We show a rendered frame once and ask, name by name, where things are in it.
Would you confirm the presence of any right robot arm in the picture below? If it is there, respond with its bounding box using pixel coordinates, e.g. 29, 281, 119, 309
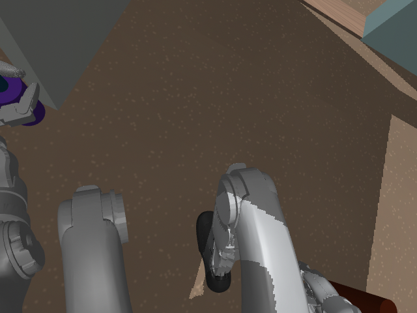
321, 295, 361, 313

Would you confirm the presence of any left robot hand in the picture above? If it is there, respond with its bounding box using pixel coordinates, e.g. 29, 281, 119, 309
0, 61, 40, 127

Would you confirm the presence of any left robot arm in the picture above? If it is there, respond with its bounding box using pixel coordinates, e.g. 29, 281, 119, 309
0, 136, 45, 313

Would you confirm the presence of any right robot hand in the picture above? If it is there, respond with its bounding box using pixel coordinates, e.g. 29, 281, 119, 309
298, 261, 339, 313

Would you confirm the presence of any right robot foot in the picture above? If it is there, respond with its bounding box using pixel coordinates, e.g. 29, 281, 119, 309
196, 211, 231, 293

